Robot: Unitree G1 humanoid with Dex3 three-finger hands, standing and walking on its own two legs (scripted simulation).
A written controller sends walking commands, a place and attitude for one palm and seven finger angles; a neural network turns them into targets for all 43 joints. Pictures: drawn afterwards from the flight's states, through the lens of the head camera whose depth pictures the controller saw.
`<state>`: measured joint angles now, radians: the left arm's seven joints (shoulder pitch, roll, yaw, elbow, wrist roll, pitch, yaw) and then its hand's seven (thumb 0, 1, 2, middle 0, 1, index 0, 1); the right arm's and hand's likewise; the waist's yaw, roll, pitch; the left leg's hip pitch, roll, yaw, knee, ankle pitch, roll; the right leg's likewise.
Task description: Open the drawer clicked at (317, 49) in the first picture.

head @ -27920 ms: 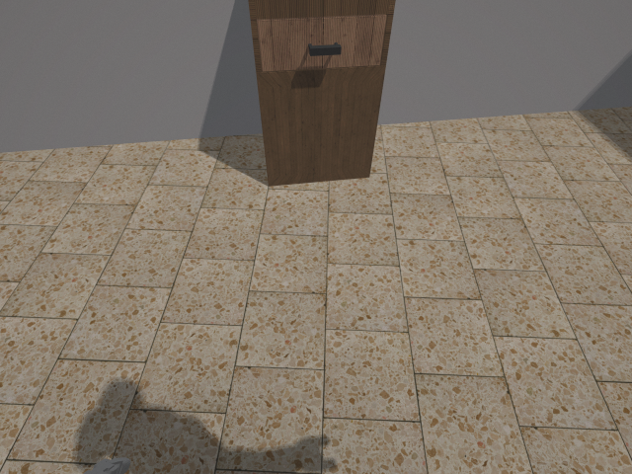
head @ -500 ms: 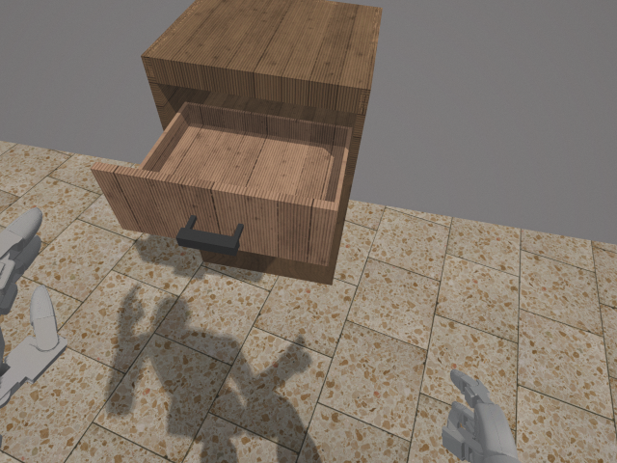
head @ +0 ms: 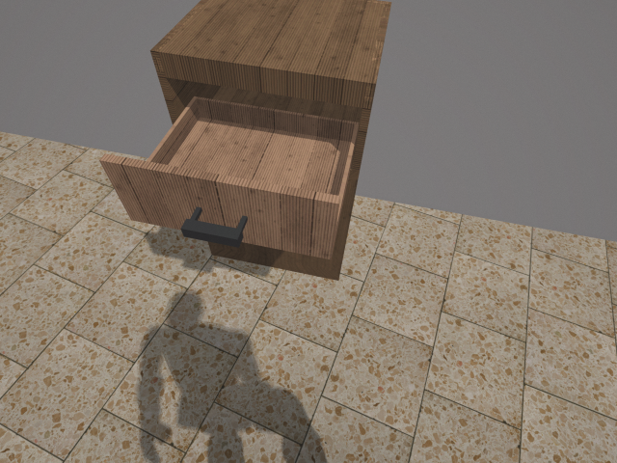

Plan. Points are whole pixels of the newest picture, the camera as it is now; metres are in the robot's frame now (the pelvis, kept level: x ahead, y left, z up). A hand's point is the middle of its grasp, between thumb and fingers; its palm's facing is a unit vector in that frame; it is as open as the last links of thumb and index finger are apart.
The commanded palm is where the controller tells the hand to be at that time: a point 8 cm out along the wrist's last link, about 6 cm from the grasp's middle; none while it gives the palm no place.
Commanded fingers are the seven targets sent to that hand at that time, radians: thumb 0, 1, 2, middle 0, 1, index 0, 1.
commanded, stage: let the arm hang, fingers relaxed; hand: left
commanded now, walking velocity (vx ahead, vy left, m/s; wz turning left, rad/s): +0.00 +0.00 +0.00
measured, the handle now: (216, 224) +0.54 +0.22 -0.11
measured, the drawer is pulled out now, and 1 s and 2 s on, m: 0.30 0.30 0.30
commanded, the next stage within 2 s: look to check the result in 0.64 s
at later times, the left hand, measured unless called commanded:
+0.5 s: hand out of the picture -0.01 +0.15 -0.18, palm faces +0.03 -0.98 -0.17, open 7.3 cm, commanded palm none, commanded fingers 0.00 0.90 0.90 -0.20 -0.30 -0.20 -0.30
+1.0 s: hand out of the picture -0.01 +0.15 -0.18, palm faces +0.05 -0.99 -0.16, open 7.3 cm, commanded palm none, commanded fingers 0.00 0.90 0.90 -0.20 -0.30 -0.20 -0.30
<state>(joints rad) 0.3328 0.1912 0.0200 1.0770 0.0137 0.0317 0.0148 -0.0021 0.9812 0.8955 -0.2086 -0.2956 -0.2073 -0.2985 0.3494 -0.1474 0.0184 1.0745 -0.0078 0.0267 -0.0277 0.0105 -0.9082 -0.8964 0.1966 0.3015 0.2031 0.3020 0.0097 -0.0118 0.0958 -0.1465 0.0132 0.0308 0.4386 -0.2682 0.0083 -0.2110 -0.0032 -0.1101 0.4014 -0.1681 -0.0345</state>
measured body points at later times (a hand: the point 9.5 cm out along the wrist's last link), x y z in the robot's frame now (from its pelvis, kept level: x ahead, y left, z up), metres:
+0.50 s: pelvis +0.00 +0.00 +0.00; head +0.00 -0.01 +0.45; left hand -0.01 +0.21 -0.16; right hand -0.04 -0.19 -0.17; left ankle -0.02 +0.11 -0.74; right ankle +0.03 -0.10 -0.74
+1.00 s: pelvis +0.01 -0.01 +0.00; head +0.03 -0.01 +0.45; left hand -0.01 +0.20 -0.16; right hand -0.03 -0.20 -0.16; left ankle -0.02 +0.11 -0.74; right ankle +0.03 -0.10 -0.74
